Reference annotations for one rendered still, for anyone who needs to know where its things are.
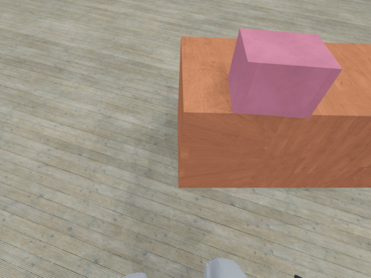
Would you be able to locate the carton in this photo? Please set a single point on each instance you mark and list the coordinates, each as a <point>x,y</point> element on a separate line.
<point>279,73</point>

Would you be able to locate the right robot thigh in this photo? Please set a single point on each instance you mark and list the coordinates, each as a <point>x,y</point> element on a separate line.
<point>223,268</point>

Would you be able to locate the pedestal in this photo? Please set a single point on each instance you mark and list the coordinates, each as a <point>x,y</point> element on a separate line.
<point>221,149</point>

